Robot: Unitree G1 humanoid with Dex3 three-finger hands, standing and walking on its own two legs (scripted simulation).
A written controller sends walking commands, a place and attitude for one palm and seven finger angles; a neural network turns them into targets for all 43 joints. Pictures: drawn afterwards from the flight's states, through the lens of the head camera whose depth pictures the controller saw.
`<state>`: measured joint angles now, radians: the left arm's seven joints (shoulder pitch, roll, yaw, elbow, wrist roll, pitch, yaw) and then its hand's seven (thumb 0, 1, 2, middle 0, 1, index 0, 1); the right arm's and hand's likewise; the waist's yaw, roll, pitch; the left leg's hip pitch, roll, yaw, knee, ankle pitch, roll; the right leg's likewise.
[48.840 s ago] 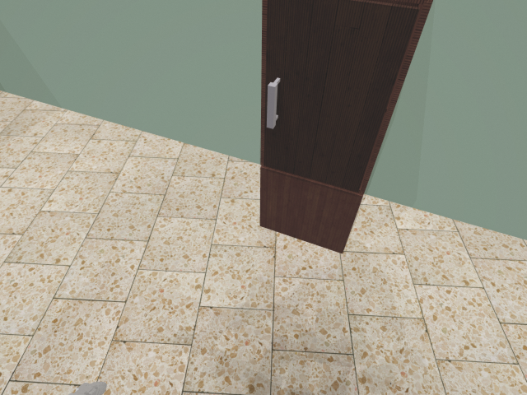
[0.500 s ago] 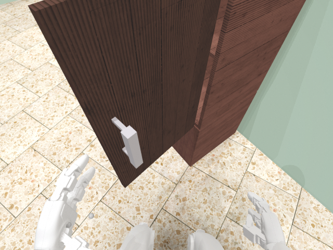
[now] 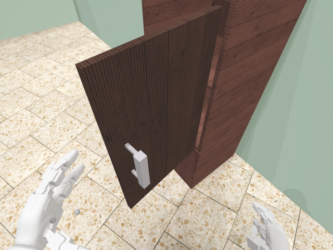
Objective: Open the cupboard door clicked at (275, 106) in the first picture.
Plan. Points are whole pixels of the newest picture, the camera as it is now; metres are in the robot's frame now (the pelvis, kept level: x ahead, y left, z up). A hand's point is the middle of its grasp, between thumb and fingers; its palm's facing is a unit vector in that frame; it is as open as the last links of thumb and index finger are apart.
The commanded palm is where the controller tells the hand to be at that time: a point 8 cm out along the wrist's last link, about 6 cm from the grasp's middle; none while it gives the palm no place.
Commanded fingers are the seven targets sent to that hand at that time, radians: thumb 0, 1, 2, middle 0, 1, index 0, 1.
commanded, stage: draw the hand back to the body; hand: left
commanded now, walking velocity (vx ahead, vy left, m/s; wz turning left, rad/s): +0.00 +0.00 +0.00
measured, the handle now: (137, 166) +0.33 +0.11 +0.01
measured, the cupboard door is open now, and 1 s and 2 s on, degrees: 98 98 98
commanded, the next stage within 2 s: step back with the hand held close in 1.06 s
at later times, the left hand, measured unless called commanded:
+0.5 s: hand (19, 169) +0.21 +0.26 +0.18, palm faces +0.35 -0.84 -0.41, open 11.2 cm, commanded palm +0.16 +0.31 +0.20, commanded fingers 0.00 0.62 0.78 -0.19 -0.30 -0.19 -0.30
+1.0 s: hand (10, 163) +0.21 +0.26 +0.21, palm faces +0.41 -0.82 -0.39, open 7.5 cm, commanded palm +0.16 +0.30 +0.23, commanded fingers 0.00 0.90 0.90 -0.20 -0.30 -0.20 -0.30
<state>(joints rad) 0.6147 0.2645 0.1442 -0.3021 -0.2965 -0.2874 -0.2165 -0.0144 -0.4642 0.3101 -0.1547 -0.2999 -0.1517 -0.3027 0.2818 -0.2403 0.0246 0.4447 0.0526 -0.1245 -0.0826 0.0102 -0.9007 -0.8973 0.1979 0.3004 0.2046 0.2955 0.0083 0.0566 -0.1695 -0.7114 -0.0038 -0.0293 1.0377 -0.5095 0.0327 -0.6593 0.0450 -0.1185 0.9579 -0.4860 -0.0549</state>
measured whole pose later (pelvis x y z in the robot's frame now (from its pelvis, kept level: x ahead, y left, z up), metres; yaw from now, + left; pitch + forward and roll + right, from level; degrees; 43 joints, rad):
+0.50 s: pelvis +0.03 +0.02 +0.05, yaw -1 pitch +0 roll -2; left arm 0.55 0.35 0.22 -0.43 -0.05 -0.04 0.13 0.00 0.29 0.63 -0.19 -0.30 -0.19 -0.30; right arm 0.24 -0.22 0.07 0.56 0.02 -0.11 -0.09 0.01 -0.90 -0.90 0.20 0.30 0.21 0.30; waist 0.05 0.07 -0.06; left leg -0.23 -0.04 0.02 0.59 -0.35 0.06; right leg -0.20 0.02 -0.06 0.53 -0.33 -0.01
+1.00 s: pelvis +0.02 +0.00 +0.07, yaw -2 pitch -4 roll -1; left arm 0.49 0.34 0.31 -0.39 -0.06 -0.06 0.11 0.01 0.88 0.89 -0.21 -0.30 -0.21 -0.30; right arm 0.21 -0.24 0.03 0.64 0.00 -0.10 -0.07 0.01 -0.90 -0.90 0.20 0.30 0.20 0.30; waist 0.07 0.06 0.01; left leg -0.10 -0.02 0.02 0.43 -0.26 0.04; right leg -0.07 0.05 -0.05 0.37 -0.23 -0.04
